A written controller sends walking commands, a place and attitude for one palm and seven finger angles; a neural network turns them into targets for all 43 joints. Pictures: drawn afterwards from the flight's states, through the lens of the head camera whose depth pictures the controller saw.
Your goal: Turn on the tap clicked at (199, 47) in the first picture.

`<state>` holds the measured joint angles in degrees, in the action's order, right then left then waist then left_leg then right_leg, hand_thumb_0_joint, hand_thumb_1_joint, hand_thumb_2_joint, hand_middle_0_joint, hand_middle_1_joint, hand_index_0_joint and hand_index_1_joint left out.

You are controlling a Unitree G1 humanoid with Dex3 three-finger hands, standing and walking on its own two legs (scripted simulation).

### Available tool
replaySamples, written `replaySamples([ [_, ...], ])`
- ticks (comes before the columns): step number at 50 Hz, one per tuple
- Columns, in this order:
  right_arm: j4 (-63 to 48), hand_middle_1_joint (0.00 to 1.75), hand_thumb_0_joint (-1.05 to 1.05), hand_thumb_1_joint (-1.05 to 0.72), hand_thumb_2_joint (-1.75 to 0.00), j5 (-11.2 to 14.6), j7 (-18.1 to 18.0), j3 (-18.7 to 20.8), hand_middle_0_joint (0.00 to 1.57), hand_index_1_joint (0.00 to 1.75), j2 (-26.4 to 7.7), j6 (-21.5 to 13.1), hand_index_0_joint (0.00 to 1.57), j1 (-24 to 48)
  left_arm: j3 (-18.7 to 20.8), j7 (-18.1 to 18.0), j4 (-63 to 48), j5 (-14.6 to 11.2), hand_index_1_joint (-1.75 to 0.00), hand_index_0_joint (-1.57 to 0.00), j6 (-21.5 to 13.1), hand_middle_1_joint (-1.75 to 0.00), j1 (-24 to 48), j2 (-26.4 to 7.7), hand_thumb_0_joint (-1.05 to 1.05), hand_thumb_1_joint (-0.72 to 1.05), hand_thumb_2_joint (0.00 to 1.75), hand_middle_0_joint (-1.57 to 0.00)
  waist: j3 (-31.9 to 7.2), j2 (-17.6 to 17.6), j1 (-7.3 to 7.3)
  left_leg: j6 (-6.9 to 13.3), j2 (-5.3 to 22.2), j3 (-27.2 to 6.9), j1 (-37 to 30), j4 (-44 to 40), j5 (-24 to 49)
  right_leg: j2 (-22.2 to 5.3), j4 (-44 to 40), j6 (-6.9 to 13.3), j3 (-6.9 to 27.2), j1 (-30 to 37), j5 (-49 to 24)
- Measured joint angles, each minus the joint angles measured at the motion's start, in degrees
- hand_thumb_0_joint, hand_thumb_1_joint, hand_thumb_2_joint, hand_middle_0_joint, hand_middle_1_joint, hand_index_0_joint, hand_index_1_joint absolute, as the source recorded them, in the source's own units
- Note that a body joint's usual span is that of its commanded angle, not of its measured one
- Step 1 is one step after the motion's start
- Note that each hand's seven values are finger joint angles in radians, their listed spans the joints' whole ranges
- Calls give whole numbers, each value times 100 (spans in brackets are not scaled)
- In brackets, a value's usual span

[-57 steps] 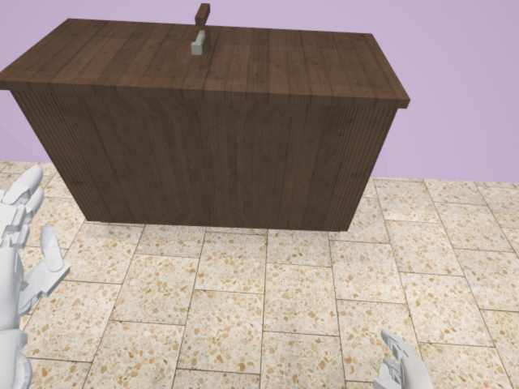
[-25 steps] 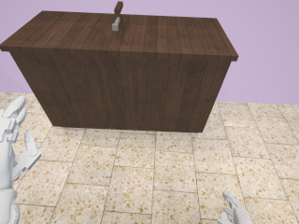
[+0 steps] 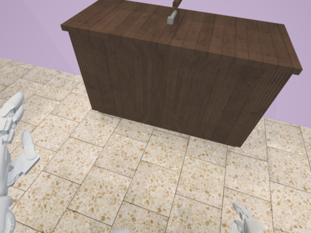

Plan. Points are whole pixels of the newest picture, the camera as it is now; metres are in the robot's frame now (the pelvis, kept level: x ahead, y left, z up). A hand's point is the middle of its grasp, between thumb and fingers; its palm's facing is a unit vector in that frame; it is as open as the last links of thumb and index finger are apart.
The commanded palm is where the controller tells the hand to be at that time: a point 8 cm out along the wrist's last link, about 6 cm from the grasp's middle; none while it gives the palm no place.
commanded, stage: walk to a spot facing it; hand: left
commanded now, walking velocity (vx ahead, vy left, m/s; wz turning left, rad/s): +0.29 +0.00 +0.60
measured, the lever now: (170, 20) +1.06 -0.02 +0.09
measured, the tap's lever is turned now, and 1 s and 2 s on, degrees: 0 0 0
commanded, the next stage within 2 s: turn to face it in 1.30 s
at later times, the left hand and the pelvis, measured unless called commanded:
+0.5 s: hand out of the picture +0.16 +0.27 +0.17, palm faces +0.64 -0.65 -0.41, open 7.4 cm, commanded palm +0.09 +0.29 +0.19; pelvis +0.03 -0.02 +0.00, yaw +18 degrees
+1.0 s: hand out of the picture +0.22 +0.34 +0.19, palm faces +0.73 -0.54 -0.41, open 7.4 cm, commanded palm +0.14 +0.35 +0.19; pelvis +0.13 +0.03 +0.00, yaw +28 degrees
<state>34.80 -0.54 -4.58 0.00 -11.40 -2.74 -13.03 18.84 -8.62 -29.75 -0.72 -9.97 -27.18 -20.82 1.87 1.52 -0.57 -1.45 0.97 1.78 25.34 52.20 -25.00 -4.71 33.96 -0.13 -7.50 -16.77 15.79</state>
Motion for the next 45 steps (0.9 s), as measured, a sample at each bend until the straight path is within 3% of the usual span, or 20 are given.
replaySamples([
  [4, -165, 30, 1, -91, -90, -38, -76, 55, 20, 30, -130, -45, 20, -51, 127, -88, -239, -78, -30, -22, 31, -30, 23, -82, 2, 89, 90, -21, -57, 184, -5, 143, 84, 262, -753, -1558, 506, -371, 541, -156, -215, -214, 284],
  [5, -174, 30, 1, -91, -90, -28, -93, 75, 20, 30, -113, -81, 20, 1, 188, -123, -287, -111, -30, -22, 17, -30, 48, -94, 2, 89, 90, -21, -2, 265, 28, 203, 6, 286, -721, -1505, 695, -406, 966, -213, -69, -368, 620],
  [8, -76, 30, 1, -91, -90, 3, -28, 98, 20, 30, 41, -215, 20, 79, 284, -111, -134, -3, -30, -21, -81, -30, 170, -85, 2, 89, 90, -21, 28, 177, -8, 293, -21, 48, -643, -1377, 722, -41, 2662, -244, 363, -909, 1291],
  [11, 24, 30, 1, -91, -90, 54, 87, 28, 20, 30, 222, -271, 20, 7, 247, -49, -80, 50, -30, -21, -88, -30, 217, -47, 2, 89, 90, -21, -65, 39, -14, 297, -2, -278, -725, -1684, 888, 153, 3185, -291, 417, -1170, 1040],
  [16, 85, 30, 1, -91, -90, 64, 133, -162, 20, 30, 400, -331, 20, -152, 144, 0, -37, 5, -30, -21, -132, -30, 24, 77, 2, 89, 90, -20, -231, -172, 88, 277, 28, -620, -891, -2188, 1128, 210, 2340, -323, 310, -1003, 750],
  [21, 134, 30, 1, -90, -90, -7, 99, -263, 20, 30, 428, -322, 21, -147, 111, 28, 263, -14, -30, -21, -9, -30, 57, 79, 2, 89, 90, -20, -252, -342, 193, 197, 2, -864, -875, -2162, 1050, 375, 513, -264, 99, -158, 904],
  [23, 97, 30, 1, -90, -90, -19, 100, -260, 20, 30, 396, -279, 21, -120, 106, 45, 288, 20, -30, -21, 56, -30, 155, -7, 2, 89, 90, -20, -274, -291, 196, 252, -42, -795, -536, -1576, 503, 359, -331, -53, 98, 179, 691],
  [25, 245, 30, 1, -90, -90, -39, 109, -188, 20, 30, 234, -204, 21, 20, -35, 77, 366, 21, -30, -21, 97, -30, 362, 84, 2, 89, 90, -20, -140, -355, 203, 201, -48, -664, -27, -210, -19, 278, -108, 142, -51, 127, 133],
  [27, 397, 30, 1, -90, -90, -56, 135, -110, 20, 30, 75, -125, 21, 91, -127, 86, 383, -5, -30, -21, 58, -30, 326, 190, 2, 89, 90, -21, -74, -320, 185, 88, -45, -424, 385, 1000, 94, 144, -71, 165, -148, 276, 230],
  [29, 412, 30, 1, -90, -90, -38, 104, -32, 20, 30, -50, -42, 21, 86, -122, 92, 332, -1, -30, -21, -22, -30, 106, 218, 2, 89, 90, -21, -65, -255, 129, -15, 54, -181, 651, 1552, 288, 32, -267, 127, -224, 492, 286],
  [31, 349, 30, 1, -91, -90, -26, 43, 54, 20, 30, -141, 3, 21, 45, -70, 83, 264, 12, -30, -22, -87, -30, -66, 156, 2, 89, 90, -21, -33, -159, 84, -61, 183, 40, 741, 1388, 429, -82, -487, 84, -319, 702, 273],
  [37, 19, 30, 1, -91, -90, 7, -24, 282, 20, 30, -349, -2, 20, -112, 143, -90, 72, -18, -30, -22, -151, -30, -66, -19, 2, 89, 90, -21, 116, 68, 160, 37, 359, 697, 292, -749, 647, -353, -586, -48, -594, 1046, 506],
  [41, -224, 30, 1, -91, -90, 39, -26, 304, 20, 30, -391, -40, 20, -76, 243, -249, -197, -43, -30, -22, -137, -30, 12, 35, 2, 89, 90, -21, 135, 166, 249, 212, 140, 1020, -466, -1983, 935, -545, 345, -178, -554, 852, 1067],
  [42, -284, 30, 1, -91, -90, 44, -27, 322, 20, 30, -381, -69, 20, 23, 275, -275, -238, -56, -30, -21, -161, -30, 93, 39, 2, 89, 90, -21, 172, 108, 201, 325, 170, 978, -469, -1997, 1551, -537, 1106, -184, -432, 577, 1184],
  [45, -170, 30, 1, -91, -90, 89, 57, 272, 19, 29, -5, -99, 20, 412, 305, -208, -1, -33, -30, -21, -167, -30, 576, -157, 2, 89, 90, -21, 390, 229, 33, 414, 133, 822, -380, -1352, 1129, -247, 3303, -154, 300, -319, 1501],
])
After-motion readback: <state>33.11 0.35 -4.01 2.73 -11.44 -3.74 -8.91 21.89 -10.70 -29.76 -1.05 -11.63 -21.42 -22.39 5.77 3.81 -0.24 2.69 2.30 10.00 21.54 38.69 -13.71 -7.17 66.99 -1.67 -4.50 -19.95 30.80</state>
